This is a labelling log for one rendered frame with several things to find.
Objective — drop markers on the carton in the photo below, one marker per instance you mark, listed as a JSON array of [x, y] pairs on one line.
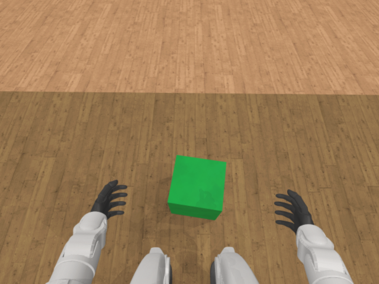
[[197, 187]]

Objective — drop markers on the robot left shin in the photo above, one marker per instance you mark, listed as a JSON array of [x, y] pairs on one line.
[[156, 250]]

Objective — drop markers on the robot right forearm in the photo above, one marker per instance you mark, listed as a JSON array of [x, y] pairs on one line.
[[323, 265]]

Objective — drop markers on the robot right thigh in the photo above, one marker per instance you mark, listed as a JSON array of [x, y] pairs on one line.
[[231, 268]]

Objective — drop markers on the robot right hand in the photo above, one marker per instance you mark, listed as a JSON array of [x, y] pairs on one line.
[[300, 214]]

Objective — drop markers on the robot left forearm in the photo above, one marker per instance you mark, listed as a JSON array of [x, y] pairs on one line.
[[79, 259]]

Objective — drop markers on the robot left hand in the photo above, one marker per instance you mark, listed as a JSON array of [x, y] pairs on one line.
[[103, 203]]

